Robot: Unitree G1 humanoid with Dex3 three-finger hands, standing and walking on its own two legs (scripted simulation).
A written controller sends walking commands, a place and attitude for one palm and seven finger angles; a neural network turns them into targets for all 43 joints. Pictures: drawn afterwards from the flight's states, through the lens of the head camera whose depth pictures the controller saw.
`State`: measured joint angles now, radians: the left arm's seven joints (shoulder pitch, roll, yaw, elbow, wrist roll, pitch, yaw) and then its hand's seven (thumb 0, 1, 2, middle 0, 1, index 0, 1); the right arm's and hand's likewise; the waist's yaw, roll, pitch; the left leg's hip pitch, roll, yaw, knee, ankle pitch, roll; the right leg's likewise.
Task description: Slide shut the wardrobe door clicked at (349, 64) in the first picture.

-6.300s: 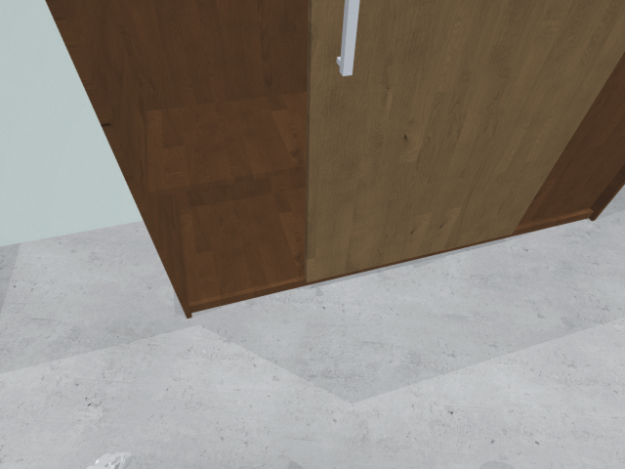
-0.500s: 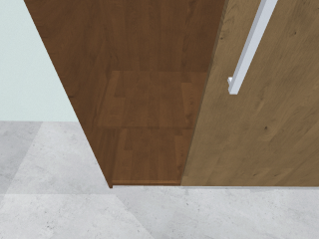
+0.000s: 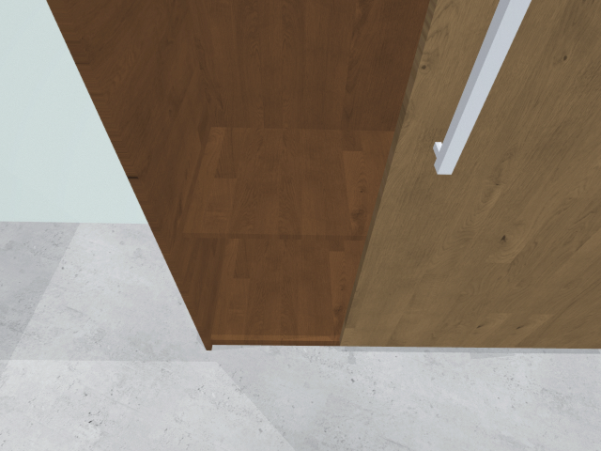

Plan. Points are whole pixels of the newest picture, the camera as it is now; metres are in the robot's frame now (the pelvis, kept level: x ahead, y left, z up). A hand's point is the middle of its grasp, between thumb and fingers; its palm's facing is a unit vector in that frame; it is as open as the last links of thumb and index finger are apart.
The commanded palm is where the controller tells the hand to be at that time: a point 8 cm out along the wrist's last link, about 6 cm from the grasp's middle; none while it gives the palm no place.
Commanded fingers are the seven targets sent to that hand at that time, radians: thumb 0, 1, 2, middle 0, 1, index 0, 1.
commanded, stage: raise the hand with hooked fingers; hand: right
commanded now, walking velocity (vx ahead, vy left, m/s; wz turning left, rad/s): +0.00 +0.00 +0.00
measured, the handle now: (477, 69) +0.52 -0.18 +0.26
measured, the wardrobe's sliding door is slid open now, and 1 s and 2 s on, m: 0.44 0.44 0.44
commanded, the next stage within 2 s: move the hooked fingers beside the handle in 2.00 s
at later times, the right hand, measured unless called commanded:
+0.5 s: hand out of the picture +0.13 -0.21 +0.03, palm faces +0.07 +1.00 -0.07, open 9.6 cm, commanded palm +0.12 -0.26 +0.05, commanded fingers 0.00 -0.18 -0.59 0.25 0.76 0.25 0.76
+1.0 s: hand (595, 381) +0.19 -0.25 +0.13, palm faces +0.04 +0.99 -0.10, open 12.6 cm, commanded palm +0.16 -0.30 +0.15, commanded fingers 0.00 0.41 -0.34 0.29 1.14 0.29 1.14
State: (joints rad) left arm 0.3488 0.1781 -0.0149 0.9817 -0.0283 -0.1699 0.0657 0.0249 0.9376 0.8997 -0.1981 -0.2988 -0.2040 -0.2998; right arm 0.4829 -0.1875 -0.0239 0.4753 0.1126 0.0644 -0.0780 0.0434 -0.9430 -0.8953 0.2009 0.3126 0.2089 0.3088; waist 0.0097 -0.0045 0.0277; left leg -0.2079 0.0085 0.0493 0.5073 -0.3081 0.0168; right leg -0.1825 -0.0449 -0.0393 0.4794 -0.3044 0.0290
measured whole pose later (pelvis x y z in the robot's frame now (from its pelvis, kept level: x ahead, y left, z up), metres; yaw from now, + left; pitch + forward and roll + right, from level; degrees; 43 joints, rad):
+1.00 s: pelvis -0.04 -0.01 -0.01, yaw -2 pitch -2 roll +1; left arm 0.24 0.29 -0.03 0.68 -0.06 -0.37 0.09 0.02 0.91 0.90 -0.20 -0.30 -0.20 -0.30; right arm 0.19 -0.38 -0.35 -0.13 0.36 -0.01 0.36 0.00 0.19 -0.44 0.28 1.00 0.29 1.00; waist -0.04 -0.03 0.00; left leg -0.24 0.02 0.09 0.57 -0.30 0.01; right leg -0.26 -0.04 0.01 0.61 -0.31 0.02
